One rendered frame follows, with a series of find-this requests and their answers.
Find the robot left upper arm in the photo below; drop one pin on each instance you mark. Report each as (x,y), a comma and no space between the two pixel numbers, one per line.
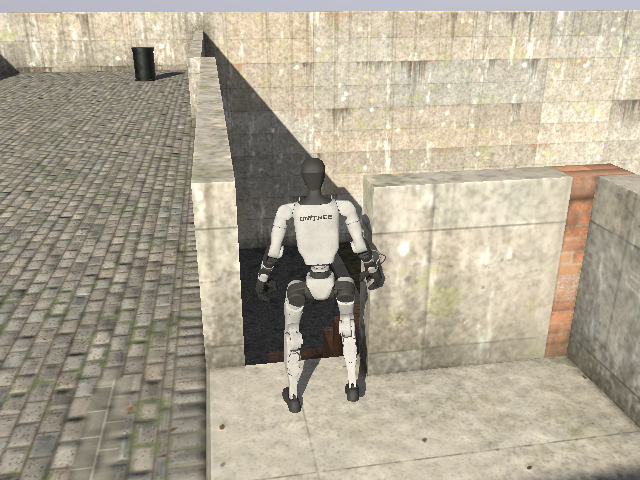
(285,212)

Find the right robot shin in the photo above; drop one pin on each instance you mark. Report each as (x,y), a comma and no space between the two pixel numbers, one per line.
(350,354)

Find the robot right hand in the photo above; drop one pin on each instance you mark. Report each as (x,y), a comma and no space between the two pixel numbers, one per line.
(376,276)

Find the robot left hand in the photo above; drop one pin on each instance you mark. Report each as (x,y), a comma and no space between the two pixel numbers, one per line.
(260,286)

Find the robot left forearm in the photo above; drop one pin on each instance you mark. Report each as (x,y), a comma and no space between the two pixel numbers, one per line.
(266,266)

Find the robot right upper arm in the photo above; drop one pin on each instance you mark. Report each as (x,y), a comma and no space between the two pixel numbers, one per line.
(347,208)

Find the right robot foot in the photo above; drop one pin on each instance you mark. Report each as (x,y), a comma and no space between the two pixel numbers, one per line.
(352,393)

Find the robot right forearm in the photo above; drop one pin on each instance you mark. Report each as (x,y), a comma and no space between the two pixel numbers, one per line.
(368,259)

